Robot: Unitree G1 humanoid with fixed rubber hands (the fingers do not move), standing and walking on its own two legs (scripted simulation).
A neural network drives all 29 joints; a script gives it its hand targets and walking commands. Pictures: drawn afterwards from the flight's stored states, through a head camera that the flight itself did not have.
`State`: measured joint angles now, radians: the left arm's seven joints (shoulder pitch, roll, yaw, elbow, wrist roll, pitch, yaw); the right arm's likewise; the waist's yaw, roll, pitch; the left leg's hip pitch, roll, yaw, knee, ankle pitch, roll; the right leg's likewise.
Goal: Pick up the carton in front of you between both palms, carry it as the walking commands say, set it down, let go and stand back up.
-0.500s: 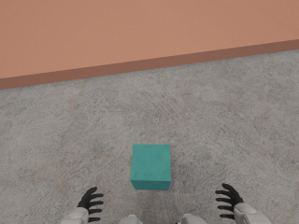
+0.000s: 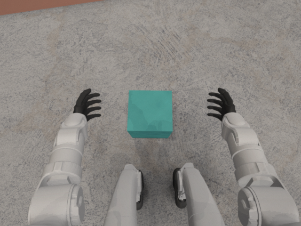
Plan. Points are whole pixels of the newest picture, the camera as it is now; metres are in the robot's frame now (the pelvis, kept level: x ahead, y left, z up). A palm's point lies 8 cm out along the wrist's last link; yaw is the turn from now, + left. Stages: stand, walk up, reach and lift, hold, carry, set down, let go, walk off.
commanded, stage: reach and lift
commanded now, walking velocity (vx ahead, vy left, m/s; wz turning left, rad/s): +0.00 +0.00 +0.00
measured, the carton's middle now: (150, 116) +0.49 +0.02 -0.55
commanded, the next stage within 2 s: none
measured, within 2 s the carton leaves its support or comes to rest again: neither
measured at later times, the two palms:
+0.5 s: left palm (92, 81) +0.52 +0.21 -0.15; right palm (208, 83) +0.50 -0.17 -0.15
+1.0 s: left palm (110, 109) +0.50 +0.21 -0.40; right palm (192, 109) +0.49 -0.17 -0.40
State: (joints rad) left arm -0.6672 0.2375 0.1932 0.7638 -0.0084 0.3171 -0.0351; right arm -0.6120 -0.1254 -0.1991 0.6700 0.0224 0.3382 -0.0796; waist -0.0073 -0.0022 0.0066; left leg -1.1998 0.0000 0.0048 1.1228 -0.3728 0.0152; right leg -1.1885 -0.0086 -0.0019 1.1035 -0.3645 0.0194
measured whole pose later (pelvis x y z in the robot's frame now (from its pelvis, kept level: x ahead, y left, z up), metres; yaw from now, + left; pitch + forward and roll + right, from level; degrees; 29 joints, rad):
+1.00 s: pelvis -0.04 -0.01 -0.25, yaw -2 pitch +44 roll -2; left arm -1.34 0.44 0.11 1.07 -0.20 0.08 0.05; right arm -1.27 -0.25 -0.15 0.93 0.20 0.11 -0.19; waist 0.00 -0.02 0.17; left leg -2.23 0.00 -0.03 1.98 -0.52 0.00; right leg -2.21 0.02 -0.01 1.96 -0.51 0.02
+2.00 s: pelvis -0.05 +0.00 -0.31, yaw -2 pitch +35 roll -2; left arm -1.58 0.38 0.03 1.25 -0.17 0.10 0.08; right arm -1.50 -0.22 -0.22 1.13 0.15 0.09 -0.18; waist 0.02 -0.05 0.39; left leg -2.28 0.01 -0.02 2.21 -0.54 0.01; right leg -2.26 0.04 0.00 2.18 -0.53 0.04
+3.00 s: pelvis -0.01 -0.02 -0.10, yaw +3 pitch +38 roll -1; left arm -0.82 -0.01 0.41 0.64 0.21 0.38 0.00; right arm -0.79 0.10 -0.45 0.59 -0.18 0.36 -0.08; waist 0.01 -0.03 -0.24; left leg -1.70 -0.04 -0.05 1.53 -0.48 -0.02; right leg -1.68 0.07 0.05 1.53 -0.51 0.03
